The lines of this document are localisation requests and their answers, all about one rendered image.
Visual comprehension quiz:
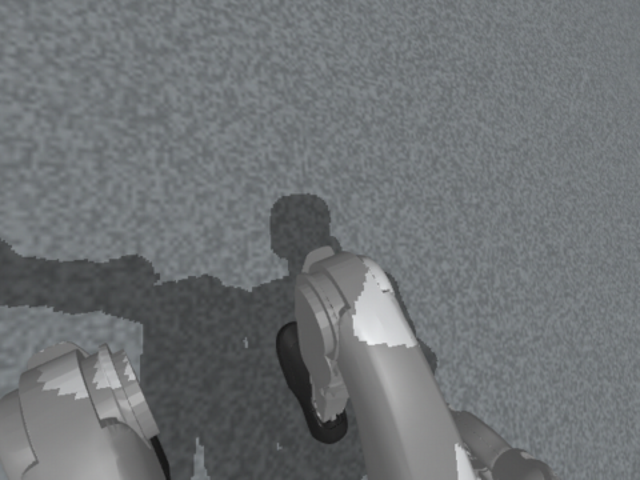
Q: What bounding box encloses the right robot hand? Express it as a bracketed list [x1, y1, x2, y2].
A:
[447, 403, 513, 480]

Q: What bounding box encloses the right robot arm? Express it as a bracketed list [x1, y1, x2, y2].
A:
[492, 448, 560, 480]

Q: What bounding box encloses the left robot foot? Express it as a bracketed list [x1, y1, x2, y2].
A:
[150, 435, 171, 480]

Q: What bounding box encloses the right robot foot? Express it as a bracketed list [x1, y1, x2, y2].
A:
[276, 321, 348, 444]

